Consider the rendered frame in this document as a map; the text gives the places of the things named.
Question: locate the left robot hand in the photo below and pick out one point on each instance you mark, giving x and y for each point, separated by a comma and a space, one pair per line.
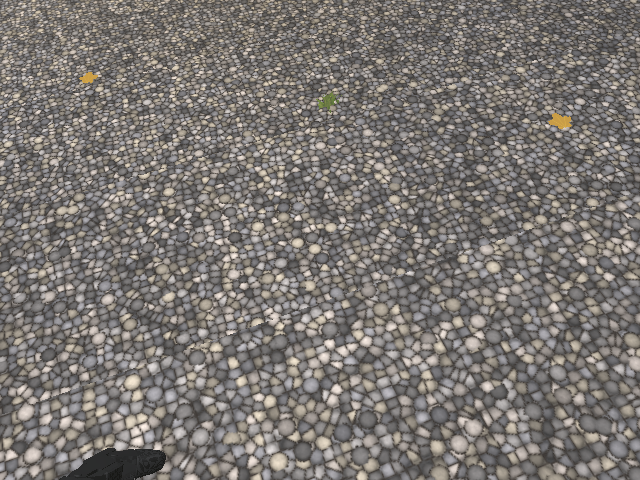
110, 464

